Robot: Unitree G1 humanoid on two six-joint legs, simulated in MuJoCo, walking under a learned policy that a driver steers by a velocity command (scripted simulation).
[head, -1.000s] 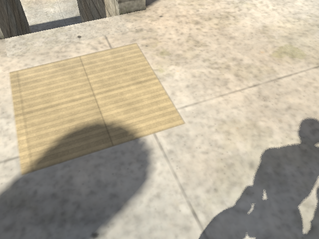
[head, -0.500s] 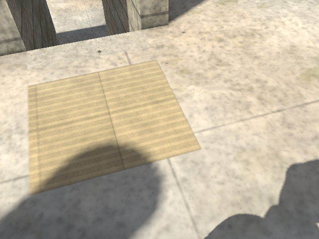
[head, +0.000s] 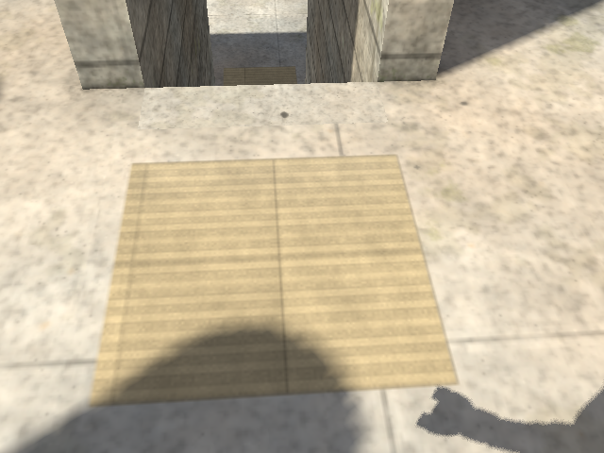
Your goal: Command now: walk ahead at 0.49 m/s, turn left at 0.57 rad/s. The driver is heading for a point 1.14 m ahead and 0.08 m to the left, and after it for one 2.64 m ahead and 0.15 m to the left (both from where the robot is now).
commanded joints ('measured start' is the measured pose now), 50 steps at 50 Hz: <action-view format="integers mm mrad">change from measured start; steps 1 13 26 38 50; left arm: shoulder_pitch -23 293 176 243 144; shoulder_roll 39 264 129 120 69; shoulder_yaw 9 87 61 29 45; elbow -68 -49 3 50 23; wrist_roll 3 -4 -19 -15 -50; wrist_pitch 8 -20 3 45 76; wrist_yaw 13 -14 -28 -17 -21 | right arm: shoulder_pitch -15 140 -132 171 -32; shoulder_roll -160 -40 -66 -291 -128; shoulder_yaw -40 3 -15 -94 -46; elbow -83 -164 -235 -191 -110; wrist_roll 11 28 11 -4 -29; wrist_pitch -13 -2 28 11 -52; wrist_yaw -23 -25 -6 -4 -7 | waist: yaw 6 75 57 -144 38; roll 77 -330 -33 128 88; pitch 13 -357 11 -284 18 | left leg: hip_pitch -166 -469 -533 436 79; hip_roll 200 29 261 380 394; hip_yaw -189 -129 -26 -167 46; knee -133 780 599 196 -209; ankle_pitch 112 -436 63 155 269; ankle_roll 132 -61 -128 87 75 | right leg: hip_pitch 130 1076 619 352 -39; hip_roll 59 -298 -111 -16 7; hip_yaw -69 601 -81 -253 36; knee -238 -680 -859 -37 36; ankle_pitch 178 -171 271 215 90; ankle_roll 27 -312 -218 -73 -16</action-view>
